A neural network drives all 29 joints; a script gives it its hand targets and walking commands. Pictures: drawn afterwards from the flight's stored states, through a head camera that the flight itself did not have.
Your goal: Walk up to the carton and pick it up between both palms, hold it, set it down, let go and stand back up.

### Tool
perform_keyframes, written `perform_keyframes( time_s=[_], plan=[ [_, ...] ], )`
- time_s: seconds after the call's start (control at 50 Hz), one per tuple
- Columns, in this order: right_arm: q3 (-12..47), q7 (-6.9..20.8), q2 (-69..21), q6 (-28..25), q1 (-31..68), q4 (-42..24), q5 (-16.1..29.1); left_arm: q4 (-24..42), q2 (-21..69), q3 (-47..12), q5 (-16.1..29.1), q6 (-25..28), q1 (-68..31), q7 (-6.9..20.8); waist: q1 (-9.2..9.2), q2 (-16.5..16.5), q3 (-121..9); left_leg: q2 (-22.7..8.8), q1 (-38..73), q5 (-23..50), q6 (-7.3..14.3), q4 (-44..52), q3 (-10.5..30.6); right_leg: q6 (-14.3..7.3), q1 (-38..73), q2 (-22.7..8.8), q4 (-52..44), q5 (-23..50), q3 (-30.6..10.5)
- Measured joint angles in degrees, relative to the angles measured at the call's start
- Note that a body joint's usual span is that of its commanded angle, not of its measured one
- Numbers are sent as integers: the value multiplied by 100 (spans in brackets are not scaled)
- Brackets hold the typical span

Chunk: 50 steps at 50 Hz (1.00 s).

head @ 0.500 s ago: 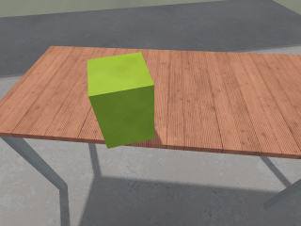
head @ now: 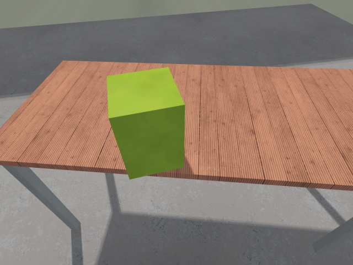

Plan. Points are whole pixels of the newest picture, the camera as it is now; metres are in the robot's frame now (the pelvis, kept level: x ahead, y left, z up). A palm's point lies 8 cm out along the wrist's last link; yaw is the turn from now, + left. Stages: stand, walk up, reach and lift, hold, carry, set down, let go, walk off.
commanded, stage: stand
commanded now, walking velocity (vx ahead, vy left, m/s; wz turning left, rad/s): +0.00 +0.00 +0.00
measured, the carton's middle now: (148, 125) +0.46 +0.10 +0.06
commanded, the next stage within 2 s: none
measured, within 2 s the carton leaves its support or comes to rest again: neither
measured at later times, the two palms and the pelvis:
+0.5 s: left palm out of the picture -0.01 +0.20 -0.15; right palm out of the picture -0.02 -0.19 -0.15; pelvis +0.01 +0.00 +0.00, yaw +0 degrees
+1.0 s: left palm out of the picture +0.00 +0.20 -0.15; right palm out of the picture -0.01 -0.18 -0.15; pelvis +0.03 +0.00 +0.00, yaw +0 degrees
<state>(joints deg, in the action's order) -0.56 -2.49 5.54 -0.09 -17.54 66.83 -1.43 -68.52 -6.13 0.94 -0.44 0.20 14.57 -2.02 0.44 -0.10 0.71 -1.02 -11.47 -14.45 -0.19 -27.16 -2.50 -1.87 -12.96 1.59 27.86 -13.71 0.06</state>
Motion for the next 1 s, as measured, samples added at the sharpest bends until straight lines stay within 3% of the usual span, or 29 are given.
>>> perform_keyframes(
  time_s=[1.0],
  plan=[
    [-26, -3, -143, -21, -52, 132, 45, -32, 136, -3, 3, 44, 175, -56, -23, 4, 142, 7, 399, -185, 9, 148, 20, 33, 432, -4, -200, -164, 12]
  ],
)
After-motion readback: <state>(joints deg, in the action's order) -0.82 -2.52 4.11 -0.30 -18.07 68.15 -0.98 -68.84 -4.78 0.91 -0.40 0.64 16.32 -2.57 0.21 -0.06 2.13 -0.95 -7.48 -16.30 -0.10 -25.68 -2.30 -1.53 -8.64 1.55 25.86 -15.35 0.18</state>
